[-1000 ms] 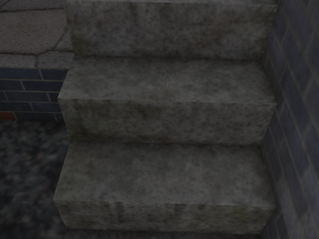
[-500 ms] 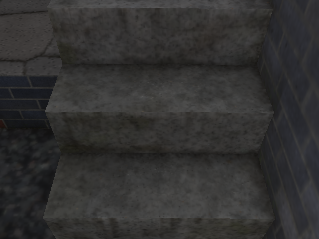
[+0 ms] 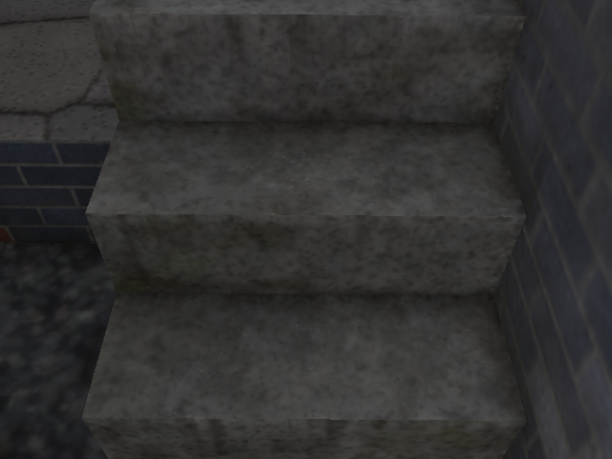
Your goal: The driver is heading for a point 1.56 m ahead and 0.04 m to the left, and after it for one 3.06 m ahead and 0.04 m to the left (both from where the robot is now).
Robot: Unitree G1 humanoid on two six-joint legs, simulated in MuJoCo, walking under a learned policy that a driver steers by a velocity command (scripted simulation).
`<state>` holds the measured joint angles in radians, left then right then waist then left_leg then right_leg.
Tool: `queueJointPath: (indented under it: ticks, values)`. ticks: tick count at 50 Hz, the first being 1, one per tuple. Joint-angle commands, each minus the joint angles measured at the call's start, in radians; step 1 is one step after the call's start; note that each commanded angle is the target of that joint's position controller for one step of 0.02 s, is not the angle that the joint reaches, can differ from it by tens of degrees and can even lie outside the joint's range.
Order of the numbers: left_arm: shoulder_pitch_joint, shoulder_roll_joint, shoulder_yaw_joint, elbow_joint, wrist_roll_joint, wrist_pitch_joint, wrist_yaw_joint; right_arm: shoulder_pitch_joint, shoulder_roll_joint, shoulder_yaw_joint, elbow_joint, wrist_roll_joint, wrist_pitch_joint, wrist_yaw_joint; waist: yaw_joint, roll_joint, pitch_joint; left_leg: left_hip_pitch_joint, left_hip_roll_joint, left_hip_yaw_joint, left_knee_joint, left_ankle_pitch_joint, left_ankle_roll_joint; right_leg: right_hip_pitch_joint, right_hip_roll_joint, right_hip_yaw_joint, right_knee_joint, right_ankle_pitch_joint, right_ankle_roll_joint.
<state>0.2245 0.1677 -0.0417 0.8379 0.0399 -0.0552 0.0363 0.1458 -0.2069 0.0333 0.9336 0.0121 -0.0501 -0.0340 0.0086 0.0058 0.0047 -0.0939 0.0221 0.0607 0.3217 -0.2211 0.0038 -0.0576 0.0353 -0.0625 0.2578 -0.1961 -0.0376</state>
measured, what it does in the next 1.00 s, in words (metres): stands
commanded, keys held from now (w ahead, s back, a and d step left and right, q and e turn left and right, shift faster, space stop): w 1.00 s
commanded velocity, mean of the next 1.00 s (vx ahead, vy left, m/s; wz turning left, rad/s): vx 0.50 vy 0.00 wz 0.00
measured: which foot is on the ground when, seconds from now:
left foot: down 0.00-1.00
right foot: down 0.00-1.00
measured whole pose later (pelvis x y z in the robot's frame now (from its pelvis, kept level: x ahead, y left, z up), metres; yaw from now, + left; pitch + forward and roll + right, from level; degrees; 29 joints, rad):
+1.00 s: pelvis +0.00 -0.02 +0.00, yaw +0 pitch +1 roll +0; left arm 0.23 0.17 -0.06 0.84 0.03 -0.09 0.04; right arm 0.12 -0.21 0.03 0.96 0.00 -0.04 -0.03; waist 0.00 0.01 -0.01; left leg -0.09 0.04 0.05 0.26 -0.18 -0.02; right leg -0.06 0.06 -0.05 0.20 -0.16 -0.06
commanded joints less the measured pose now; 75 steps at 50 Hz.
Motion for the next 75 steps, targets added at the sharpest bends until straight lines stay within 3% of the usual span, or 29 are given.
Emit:
queueJointPath:
  ticks: [1,5,7,8,11,13,19,26,27,30,31,47,53,66,75]
  values:
    - [0.003,0.067,0.016,-0.05,-0.002,-0.013,-0.004,-0.019,-0.088,-0.017,-0.048,-0.008,-0.011,-0.006,-0.007,0.009,-0.023,-0.002,0.126,-0.098,-0.039,0.266,0.012,-0.004,-0.14,0.124,-0.037,0.186,0.003]
    - [-0.009,0.081,0.015,-0.047,0.0,-0.016,0.006,-0.028,-0.104,-0.022,-0.038,0.001,-0.008,-0.006,0.0,0.003,-0.01,-0.021,0.119,-0.098,-0.049,0.23,0.023,0.012,-0.147,0.126,-0.04,0.187,-0.001]
    - [-0.001,0.063,0.007,-0.037,-0.009,-0.028,0.007,-0.037,-0.113,-0.022,-0.038,-0.009,-0.004,-0.005,-0.004,0.0,-0.012,-0.006,0.134,-0.11,-0.063,0.276,0.027,-0.003,-0.155,0.127,-0.049,0.187,0.004]
    - [-0.009,0.077,0.006,-0.044,-0.015,-0.037,0.01,-0.066,-0.097,-0.017,-0.055,-0.016,0.0,-0.005,0.004,0.012,-0.009,-0.018,0.132,-0.11,-0.069,0.326,0.036,0.009,-0.156,0.133,-0.06,0.224,0.006]
    - [0.003,0.077,0.006,-0.04,-0.022,-0.046,0.004,-0.037,-0.095,-0.016,-0.049,-0.018,0.002,-0.011,-0.015,-0.004,-0.062,0.018,0.134,-0.107,-0.061,0.353,0.029,0.031,-0.157,0.138,-0.047,0.29,0.011]
    - [-0.001,0.062,0.0,-0.048,-0.024,-0.046,0.002,-0.028,-0.104,-0.015,-0.039,-0.017,0.002,-0.009,-0.012,-0.033,-0.067,0.015,0.134,-0.108,-0.073,0.312,0.034,0.034,-0.147,0.134,-0.061,0.224,0.013]
    - [0.01,0.085,0.004,-0.053,-0.014,-0.046,-0.001,-0.051,-0.098,-0.013,-0.04,-0.016,-0.002,-0.007,-0.013,0.015,-0.037,-0.002,0.134,-0.105,-0.077,0.305,0.023,0.009,-0.158,0.149,-0.063,0.228,0.009]
    - [0.007,0.071,0.002,-0.061,-0.017,-0.048,-0.002,-0.046,-0.095,-0.016,-0.035,-0.015,0.0,-0.008,-0.016,-0.012,-0.051,-0.001,0.134,-0.103,-0.073,0.292,0.017,0.008,-0.155,0.151,-0.061,0.234,0.01]
    - [-0.002,0.081,0.002,-0.064,-0.009,-0.046,0.004,-0.053,-0.108,-0.021,-0.032,-0.009,-0.001,-0.002,-0.003,-0.017,-0.048,-0.015,0.134,-0.103,-0.075,0.281,0.024,0.024,-0.157,0.145,-0.064,0.233,0.011]
    - [0.01,0.072,0.002,-0.062,-0.016,-0.047,0.0,-0.051,-0.088,-0.017,-0.035,-0.014,0.0,-0.006,-0.015,-0.011,-0.053,0.001,0.133,-0.102,-0.076,0.283,0.015,0.01,-0.157,0.156,-0.062,0.246,0.01]
    - [-0.001,0.081,0.001,-0.064,-0.01,-0.045,0.005,-0.052,-0.104,-0.022,-0.029,-0.01,0.0,-0.002,-0.003,-0.017,-0.049,-0.014,0.133,-0.102,-0.075,0.276,0.021,0.027,-0.157,0.148,-0.064,0.244,0.012]
    - [-0.002,0.087,-0.004,-0.057,-0.01,-0.047,0.002,-0.058,-0.092,-0.024,-0.023,-0.011,0.003,0.001,-0.006,-0.024,-0.051,-0.009,0.13,-0.1,-0.078,0.268,0.015,0.032,-0.151,0.151,-0.069,0.298,0.017]
    - [-0.024,0.094,-0.005,-0.066,-0.005,-0.046,0.004,-0.061,-0.106,-0.028,-0.021,-0.007,0.005,0.0,-0.008,-0.019,-0.059,-0.011,0.126,-0.099,-0.065,0.265,0.015,0.035,-0.154,0.161,-0.053,0.332,0.015]
    - [-0.023,0.091,-0.011,-0.058,-0.006,-0.045,0.002,-0.065,-0.094,-0.023,-0.021,-0.014,0.002,0.004,-0.001,0.001,-0.054,-0.012,0.133,-0.102,-0.084,0.271,0.013,0.027,-0.148,0.154,-0.068,0.237,0.012]
    - [-0.036,0.101,-0.009,-0.062,-0.009,-0.044,0.001,-0.058,-0.106,-0.026,-0.018,-0.009,0.004,0.0,-0.011,-0.019,-0.07,0.005,0.131,-0.104,-0.071,0.296,0.02,0.037,-0.152,0.157,-0.052,0.318,0.014]
Keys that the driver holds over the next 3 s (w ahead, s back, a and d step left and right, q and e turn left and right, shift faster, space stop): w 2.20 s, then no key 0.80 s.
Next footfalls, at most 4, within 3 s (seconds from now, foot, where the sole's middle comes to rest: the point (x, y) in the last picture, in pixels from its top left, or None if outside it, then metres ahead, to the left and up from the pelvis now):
none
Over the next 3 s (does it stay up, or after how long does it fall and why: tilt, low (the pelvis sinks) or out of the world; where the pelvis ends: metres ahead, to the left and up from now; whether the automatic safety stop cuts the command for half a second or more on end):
stays up -0.01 -0.01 0.00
